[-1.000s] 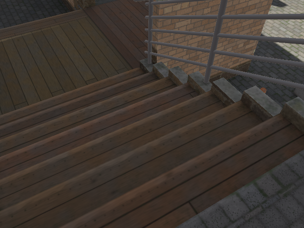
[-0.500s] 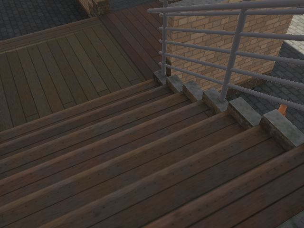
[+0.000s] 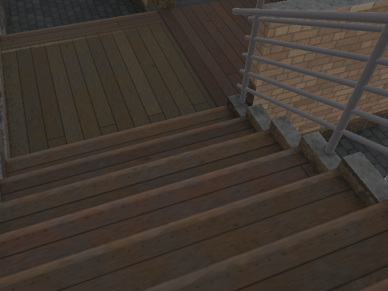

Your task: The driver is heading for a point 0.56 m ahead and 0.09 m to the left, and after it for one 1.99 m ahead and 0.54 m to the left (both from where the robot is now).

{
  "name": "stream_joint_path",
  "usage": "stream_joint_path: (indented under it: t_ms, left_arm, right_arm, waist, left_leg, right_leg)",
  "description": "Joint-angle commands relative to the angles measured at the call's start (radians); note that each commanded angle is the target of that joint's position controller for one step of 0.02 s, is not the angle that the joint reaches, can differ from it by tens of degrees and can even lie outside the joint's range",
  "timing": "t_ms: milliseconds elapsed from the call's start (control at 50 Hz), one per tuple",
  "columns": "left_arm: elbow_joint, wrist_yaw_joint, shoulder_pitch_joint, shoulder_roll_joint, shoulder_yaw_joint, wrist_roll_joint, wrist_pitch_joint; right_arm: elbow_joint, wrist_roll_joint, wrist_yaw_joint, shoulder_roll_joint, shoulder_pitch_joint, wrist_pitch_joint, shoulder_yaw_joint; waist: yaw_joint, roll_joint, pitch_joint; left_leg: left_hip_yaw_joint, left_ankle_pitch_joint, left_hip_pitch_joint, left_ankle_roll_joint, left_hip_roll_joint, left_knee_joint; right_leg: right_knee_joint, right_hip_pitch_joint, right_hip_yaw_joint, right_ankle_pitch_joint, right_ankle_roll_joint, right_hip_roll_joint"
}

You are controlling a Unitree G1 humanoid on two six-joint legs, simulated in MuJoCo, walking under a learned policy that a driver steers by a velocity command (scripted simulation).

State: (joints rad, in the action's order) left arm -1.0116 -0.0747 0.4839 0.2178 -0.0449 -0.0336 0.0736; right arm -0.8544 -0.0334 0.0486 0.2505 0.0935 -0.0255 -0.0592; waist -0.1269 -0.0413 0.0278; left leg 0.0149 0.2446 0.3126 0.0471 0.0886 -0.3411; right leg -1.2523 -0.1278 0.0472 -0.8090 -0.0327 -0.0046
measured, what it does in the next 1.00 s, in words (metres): goes down: right foot, then left foot 0.16 m lower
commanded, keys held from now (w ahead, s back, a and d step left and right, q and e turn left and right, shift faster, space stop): w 0.50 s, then w+q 0.04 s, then s+q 0.40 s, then w+q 0.06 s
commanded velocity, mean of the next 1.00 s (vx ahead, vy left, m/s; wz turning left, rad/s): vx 0.31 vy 0.00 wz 0.18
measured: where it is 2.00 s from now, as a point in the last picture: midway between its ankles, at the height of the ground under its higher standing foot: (194, 228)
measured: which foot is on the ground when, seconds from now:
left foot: down 0.00-0.48, up 0.50-0.82, down 0.84-1.00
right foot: down 0.00-0.00, up 0.02-0.42, down 0.44-0.86, up 0.88-1.00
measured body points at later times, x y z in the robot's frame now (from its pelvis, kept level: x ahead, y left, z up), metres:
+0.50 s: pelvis +0.23 -0.01 -0.07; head +0.23 -0.02 +0.38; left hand +0.36 +0.25 -0.18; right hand +0.19 -0.26 -0.22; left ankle +0.10 +0.11 -0.73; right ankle +0.26 -0.10 -0.77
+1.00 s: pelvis +0.45 -0.01 -0.20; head +0.48 -0.01 +0.25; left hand +0.52 +0.25 -0.33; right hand +0.54 -0.26 -0.34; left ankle +0.48 +0.07 -0.93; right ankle +0.46 -0.13 -0.71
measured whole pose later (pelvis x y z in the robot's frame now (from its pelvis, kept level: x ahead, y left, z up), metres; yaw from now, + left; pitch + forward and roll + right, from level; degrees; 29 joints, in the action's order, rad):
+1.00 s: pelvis +0.45 -0.01 -0.20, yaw +10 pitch +2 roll +0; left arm -0.78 -0.04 0.21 0.22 0.00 -0.05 0.00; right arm -0.86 -0.05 0.00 0.25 0.31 -0.03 -0.04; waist 0.01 -0.01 0.04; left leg 0.00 -0.20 0.35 0.09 -0.08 -0.52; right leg -1.84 -0.87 0.00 -0.49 0.03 -0.02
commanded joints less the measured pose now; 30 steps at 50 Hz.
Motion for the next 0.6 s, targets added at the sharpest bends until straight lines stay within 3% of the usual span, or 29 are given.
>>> stream_joint_path:
  t_ms: [20, 40, 60, 80, 100, 120, 140, 160, 180, 200, 220, 240, 260, 280, 300, 320, 360, 400, 420, 440, 460, 480, 500, 520, 540, 560, 580, 600]
  left_arm:
    - [-0.007, -0.003, 0.205, 0.076, -0.032, 0.08, 0.003]
    - [0.015, -0.011, 0.123, 0.114, -0.031, 0.093, 0.015]
    - [0.069, -0.015, -0.002, 0.113, -0.026, 0.082, 0.014]
    - [0.095, 0.001, -0.192, 0.094, -0.012, 0.038, -0.007]
    - [0.115, 0.017, -0.187, 0.071, -0.011, 0.033, -0.032]
    - [0.1, 0.017, -0.194, 0.064, -0.008, 0.006, -0.067]
    - [0.078, 0.027, -0.161, 0.057, -0.009, 0.01, -0.098]
    - [0.071, 0.034, -0.175, 0.028, -0.006, 0.005, -0.106]
    - [0.11, 0.049, -0.231, 0.03, -0.003, 0.015, -0.096]
    - [0.115, 0.062, -0.255, 0.016, 0.004, -0.008, -0.091]
    - [0.104, 0.076, -0.243, 0.007, 0.004, -0.027, -0.085]
    - [0.08, 0.087, -0.251, 0.005, 0.004, -0.022, -0.079]
    - [0.062, 0.093, -0.221, 0.017, 0.001, -0.012, -0.091]
    - [0.053, 0.096, -0.211, 0.037, -0.007, -0.006, -0.095]
    - [0.084, 0.097, -0.298, 0.073, -0.015, -0.005, -0.09]
    - [0.084, 0.094, -0.35, 0.08, -0.021, -0.001, -0.086]
    - [0.114, 0.095, -0.453, 0.081, -0.023, -0.019, -0.075]
    - [0.124, 0.101, -0.457, 0.075, -0.026, -0.017, -0.068]
    - [0.11, 0.101, -0.409, 0.071, -0.027, -0.013, -0.062]
    - [0.053, 0.105, -0.253, 0.066, -0.033, -0.014, -0.057]
    - [-0.032, 0.105, 0.005, 0.097, -0.053, -0.01, -0.045]
    - [-0.091, 0.1, 0.158, 0.213, -0.086, -0.01, -0.028]
    - [-0.088, 0.104, 0.137, 0.209, -0.062, 0.021, -0.015]
    - [-0.093, 0.1, 0.114, 0.238, -0.073, 0.036, -0.012]
    - [-0.011, 0.139, 0.049, -0.036, 0.023, -0.101, 0.055]
    - [-0.016, 0.153, -0.075, -0.037, 0.031, -0.093, 0.065]
    - [0.015, 0.141, -0.184, -0.061, 0.045, -0.108, 0.061]
    - [0.052, 0.123, -0.248, -0.065, 0.06, -0.098, 0.065]
  right_arm:
    - [-0.132, 0.009, 0.003, 0.24, 0.544, -0.004, -0.054]
    - [-0.107, 0.046, 0.007, 0.229, 0.577, 0.003, -0.058]
    - [-0.093, 0.037, -0.013, 0.241, 0.528, 0.013, -0.059]
    - [-0.087, 0.035, -0.045, 0.14, 0.391, 0.024, -0.038]
    - [-0.093, 0.019, -0.064, 0.153, 0.393, 0.01, -0.032]
    - [-0.116, 0.003, -0.054, 0.103, 0.385, -0.004, -0.013]
    - [-0.101, -0.013, -0.037, 0.082, 0.354, -0.02, 0.001]
    - [-0.101, -0.009, -0.036, 0.056, 0.299, -0.04, 0.008]
    - [-0.083, 0.008, -0.044, 0.051, 0.23, -0.066, 0.02]
    - [-0.087, 0.014, -0.047, 0.057, 0.226, -0.078, 0.02]
    - [-0.084, 0.023, -0.047, 0.072, 0.228, -0.086, 0.018]
    - [-0.08, 0.036, -0.048, 0.106, 0.233, -0.081, 0.012]
    - [-0.085, 0.038, -0.049, 0.136, 0.281, -0.069, 0.002]
    - [-0.097, 0.032, -0.05, 0.142, 0.314, -0.059, 0.0]
    - [-0.098, 0.034, -0.052, 0.107, 0.349, -0.045, 0.011]
    - [-0.095, 0.022, -0.048, 0.099, 0.386, -0.036, 0.013]
    - [-0.099, 0.0, -0.052, 0.107, 0.458, -0.031, 0.01]
    - [-0.105, -0.013, -0.056, 0.12, 0.483, -0.029, 0.004]
    - [-0.098, -0.013, -0.056, 0.128, 0.456, -0.028, 0.0]
    - [-0.087, -0.012, -0.054, 0.131, 0.397, -0.027, -0.005]
    - [-0.085, -0.007, -0.047, 0.162, 0.367, -0.022, -0.016]
    - [-0.058, -0.004, -0.044, 0.121, 0.356, -0.026, -0.019]
    - [-0.034, -0.002, -0.057, 0.053, 0.402, -0.032, -0.008]
    - [0.005, -0.002, -0.059, 0.053, 0.334, -0.027, -0.004]
    - [0.035, -0.064, -0.013, 0.005, 0.199, -0.058, 0.022]
    - [0.019, -0.057, -0.007, 0.023, 0.191, -0.047, 0.015]
    - [-0.008, -0.083, -0.004, -0.009, 0.291, -0.037, 0.034]
    - [-0.008, -0.101, 0.001, -0.03, 0.298, -0.041, 0.037]
  waist:
    - [0.169, -0.338, -0.334]
    - [0.238, -0.179, -0.446]
    - [0.246, -0.125, -0.398]
    - [0.222, -0.011, -0.199]
    - [0.205, -0.14, -0.14]
    - [0.161, -0.043, -0.026]
    - [0.111, 0.012, 0.058]
    - [0.081, 0.023, 0.111]
    - [0.033, 0.025, 0.164]
    - [0.032, -0.021, 0.16]
    - [0.031, -0.044, 0.105]
    - [0.036, -0.058, 0.057]
    - [0.042, -0.076, 0.021]
    - [0.031, -0.069, 0.017]
    - [0.058, -0.003, 0.073]
    - [0.097, 0.023, 0.085]
    - [0.156, 0.013, 0.111]
    - [0.164, -0.019, 0.104]
    - [0.138, -0.031, 0.092]
    - [0.068, -0.044, 0.044]
    - [-0.044, 0.001, -0.046]
    - [-0.077, 0.229, -0.113]
    - [0.019, 0.279, -0.127]
    - [0.012, 0.229, -0.042]
    - [-0.048, 0.097, 0.035]
    - [0.035, 0.063, 0.105]
    - [0.105, 0.031, 0.042]
    - [0.152, 0.024, 0.019]
  left_leg:
    - [-0.156, 0.826, -0.949, 0.117, 0.242, -0.484]
    - [-0.274, 0.685, -0.983, 0.183, 0.338, -0.414]
    - [-0.4, 0.089, -0.86, 0.282, 0.432, -0.193]
    - [-0.374, -0.313, -0.583, 0.236, 0.31, -0.023]
    - [-0.447, -0.312, -0.406, 0.303, 0.397, 0.006]
    - [-0.451, -0.314, -0.193, 0.301, 0.377, 0.006]
    - [-0.359, -0.522, -0.011, 0.257, 0.312, 0.016]
    - [-0.318, -0.585, 0.112, 0.214, 0.256, 0.025]
    - [-0.227, -0.563, 0.206, 0.16, 0.172, 0.057]
    - [-0.156, -0.54, 0.301, 0.158, 0.108, 0.084]
    - [-0.113, -0.454, 0.318, 0.157, 0.08, 0.093]
    - [-0.106, -0.327, 0.286, 0.165, 0.089, 0.096]
    - [-0.115, -0.268, 0.206, 0.187, 0.122, 0.087]
    - [-0.18, -0.24, 0.106, 0.208, 0.176, 0.063]
    - [-0.191, -0.267, 0.001, 0.214, 0.187, 0.063]
    - [-0.179, -0.309, -0.054, 0.219, 0.174, 0.049]
    - [-0.193, -0.293, -0.169, 0.223, 0.179, 0.016]
    - [-0.177, -0.21, -0.243, 0.212, 0.184, -0.051]
    - [-0.134, -0.069, -0.222, 0.19, 0.166, -0.12]
    - [-0.045, 0.126, -0.131, 0.156, 0.111, -0.28]
    - [0.009, 0.209, -0.009, 0.118, 0.047, -0.567]
    - [0.054, -0.377, 0.259, 0.043, -0.085, -1.037]
    - [-0.102, -0.829, 0.487, 0.052, -0.167, -1.107]
    - [-0.119, -0.803, 0.581, 0.047, -0.136, -1.093]
    - [-0.271, -0.666, 0.676, 0.117, -0.154, -1.098]
    - [-0.243, -0.571, 0.682, 0.126, -0.094, -1.05]
    - [-0.265, -0.435, 0.542, 0.134, -0.058, -0.949]
    - [-0.196, -0.266, 0.377, 0.123, -0.059, -0.81]
  right_leg:
    - [-0.949, -0.725, -0.107, -0.203, -0.04, 0.081]
    - [-1.041, -0.879, -0.146, -0.099, -0.052, 0.048]
    - [-1.023, -1.023, -0.085, 0.053, -0.04, 0.028]
    - [-0.896, -1.033, -0.023, 0.206, -0.042, -0.013]
    - [-0.875, -0.971, -0.054, 0.24, -0.034, -0.02]
    - [-0.812, -0.906, -0.115, 0.251, -0.052, -0.05]
    - [-0.606, -0.833, -0.128, 0.317, -0.058, -0.078]
    - [-0.529, -0.813, -0.136, 0.427, -0.056, -0.072]
    - [-0.191, -0.773, -0.142, 0.627, -0.029, -0.088]
    - [0.019, -0.642, -0.063, 0.785, -0.014, -0.072]
    - [0.174, -0.474, -0.034, 0.939, -0.015, -0.071]
    - [0.234, -0.366, -0.026, 0.982, -0.016, -0.071]
    - [0.216, -0.349, -0.029, 0.938, -0.015, -0.071]
    - [0.147, -0.403, -0.071, 0.975, -0.029, -0.092]
    - [0.208, -0.53, -0.079, 0.942, -0.031, -0.108]
    - [0.236, -0.553, -0.025, 0.935, -0.033, -0.092]
    - [0.28, -0.595, -0.005, 0.808, -0.034, -0.082]
    - [0.345, -0.562, 0.011, 0.654, -0.041, -0.066]
    - [0.403, -0.46, 0.032, 0.578, -0.053, -0.039]
    - [0.479, -0.219, 0.063, 0.522, -0.071, 0.008]
    - [0.551, 0.085, 0.072, 0.58, -0.1, 0.048]
    - [0.67, 0.307, -0.214, 0.658, -0.197, -0.142]
    - [0.754, 0.367, -0.522, 0.949, -0.209, -0.289]
    - [0.845, 0.252, -0.556, 0.692, -0.256, -0.349]
    - [0.829, 0.1, -0.565, 0.358, -0.311, -0.301]
    - [0.785, -0.036, -0.44, 0.445, -0.318, -0.312]
    - [0.757, -0.2, -0.348, 0.568, -0.284, -0.281]
    - [0.733, -0.361, -0.174, 0.614, -0.218, -0.18]
Keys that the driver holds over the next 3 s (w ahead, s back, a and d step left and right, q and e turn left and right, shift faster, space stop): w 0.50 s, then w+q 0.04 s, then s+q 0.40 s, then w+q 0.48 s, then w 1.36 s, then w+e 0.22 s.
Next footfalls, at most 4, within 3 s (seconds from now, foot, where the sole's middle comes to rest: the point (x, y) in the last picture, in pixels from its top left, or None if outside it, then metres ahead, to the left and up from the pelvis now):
0.44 right None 0.31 -0.10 -0.81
0.84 left None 0.52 0.08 -0.97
1.20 right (248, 286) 0.61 -0.14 -0.97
1.76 left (175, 249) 0.80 0.18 -1.13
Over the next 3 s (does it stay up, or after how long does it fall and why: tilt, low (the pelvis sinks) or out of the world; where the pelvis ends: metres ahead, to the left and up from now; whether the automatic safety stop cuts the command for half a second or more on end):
stays up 1.39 0.42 -0.70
